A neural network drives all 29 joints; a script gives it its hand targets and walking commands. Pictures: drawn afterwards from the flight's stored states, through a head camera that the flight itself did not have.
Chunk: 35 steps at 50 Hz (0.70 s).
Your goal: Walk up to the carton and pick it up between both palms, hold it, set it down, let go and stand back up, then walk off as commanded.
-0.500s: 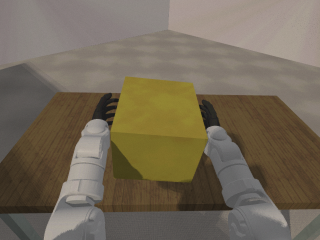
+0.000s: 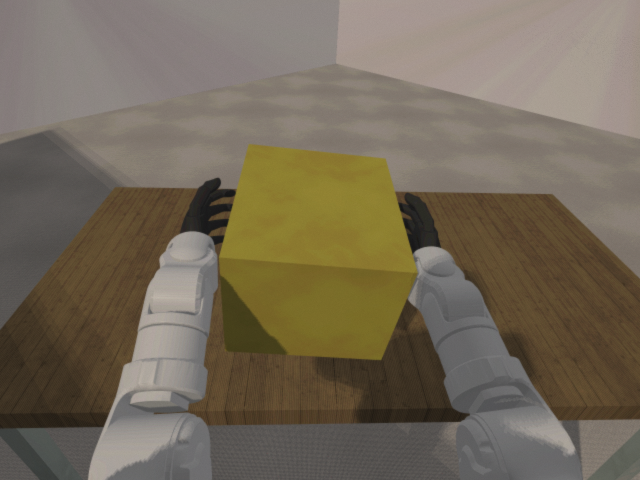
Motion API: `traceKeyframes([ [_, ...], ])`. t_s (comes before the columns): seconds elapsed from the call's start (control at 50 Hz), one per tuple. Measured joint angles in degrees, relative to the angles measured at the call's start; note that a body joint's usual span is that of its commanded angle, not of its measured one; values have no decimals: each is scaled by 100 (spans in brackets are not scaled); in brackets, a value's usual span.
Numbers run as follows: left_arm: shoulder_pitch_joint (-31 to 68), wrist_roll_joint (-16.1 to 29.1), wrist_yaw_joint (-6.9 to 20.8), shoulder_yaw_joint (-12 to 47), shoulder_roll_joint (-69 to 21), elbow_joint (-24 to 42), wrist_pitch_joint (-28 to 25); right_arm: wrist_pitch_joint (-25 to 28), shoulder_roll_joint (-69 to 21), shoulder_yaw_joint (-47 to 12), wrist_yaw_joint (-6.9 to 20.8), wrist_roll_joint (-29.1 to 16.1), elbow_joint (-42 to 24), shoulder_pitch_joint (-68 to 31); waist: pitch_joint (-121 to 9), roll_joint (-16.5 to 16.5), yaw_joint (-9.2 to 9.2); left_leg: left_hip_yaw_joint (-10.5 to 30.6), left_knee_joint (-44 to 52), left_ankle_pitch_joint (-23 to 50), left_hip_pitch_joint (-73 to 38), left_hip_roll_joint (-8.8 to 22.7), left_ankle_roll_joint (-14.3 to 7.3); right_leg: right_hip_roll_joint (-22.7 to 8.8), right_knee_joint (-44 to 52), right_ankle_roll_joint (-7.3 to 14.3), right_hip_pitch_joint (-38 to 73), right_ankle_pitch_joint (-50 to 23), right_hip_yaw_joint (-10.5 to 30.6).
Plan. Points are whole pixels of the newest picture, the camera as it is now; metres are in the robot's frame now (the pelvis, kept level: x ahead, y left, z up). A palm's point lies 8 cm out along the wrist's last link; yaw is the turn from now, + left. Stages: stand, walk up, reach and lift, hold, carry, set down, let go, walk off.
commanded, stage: reach and lift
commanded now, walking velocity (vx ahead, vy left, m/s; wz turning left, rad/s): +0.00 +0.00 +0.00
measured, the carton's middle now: (311, 247) +0.39 +0.01 +0.16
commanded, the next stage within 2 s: hold in 0.02 s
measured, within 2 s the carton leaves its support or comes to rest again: neither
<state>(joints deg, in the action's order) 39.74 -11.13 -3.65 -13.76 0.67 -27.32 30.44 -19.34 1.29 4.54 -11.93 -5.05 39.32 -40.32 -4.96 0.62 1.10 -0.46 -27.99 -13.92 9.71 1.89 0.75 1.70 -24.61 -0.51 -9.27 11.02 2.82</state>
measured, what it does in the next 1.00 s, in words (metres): stands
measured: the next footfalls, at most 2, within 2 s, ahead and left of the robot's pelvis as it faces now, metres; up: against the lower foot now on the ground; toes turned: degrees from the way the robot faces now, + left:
none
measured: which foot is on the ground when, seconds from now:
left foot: down 0.00-1.00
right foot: down 0.00-1.00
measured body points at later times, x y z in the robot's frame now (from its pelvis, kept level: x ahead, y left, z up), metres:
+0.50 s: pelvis -0.01 +0.00 +0.00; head -0.08 +0.01 +0.44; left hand +0.37 +0.16 +0.21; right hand +0.37 -0.13 +0.19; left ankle +0.02 +0.12 -0.74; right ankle +0.03 -0.13 -0.74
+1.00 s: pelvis -0.01 +0.00 +0.00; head -0.09 +0.01 +0.44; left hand +0.37 +0.16 +0.21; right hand +0.37 -0.13 +0.19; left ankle +0.02 +0.12 -0.74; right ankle +0.03 -0.13 -0.74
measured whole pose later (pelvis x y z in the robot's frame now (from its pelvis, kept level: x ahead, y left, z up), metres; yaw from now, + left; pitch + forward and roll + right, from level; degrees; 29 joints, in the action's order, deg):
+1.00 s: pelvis -0.01 +0.00 +0.00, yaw +0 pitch -6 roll -1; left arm 39.7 -11.5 -3.0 -13.9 0.7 -23.6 35.5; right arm -23.9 1.2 4.5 -12.5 -6.4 35.5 -40.3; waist -5.0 0.6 1.1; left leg -0.5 -28.0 -13.4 8.2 1.9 0.6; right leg 1.7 -24.5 -0.5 -7.7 10.5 2.8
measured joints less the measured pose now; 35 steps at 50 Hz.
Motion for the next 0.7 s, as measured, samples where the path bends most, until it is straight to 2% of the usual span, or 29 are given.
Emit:
traceKeyframes([
  [0.4,-2,-23,33,-2,-2,321,405,-346,-4,-5,-49,-130,-296,-1,0,0,0,0,0,11,-129,0,-6,0,3,0,130,-14,0],
  [0.7,-3,-26,51,0,-2,376,500,-457,-1,-5,-57,-130,-383,0,1,0,0,0,0,47,-153,0,-9,1,4,0,154,-53,0],
])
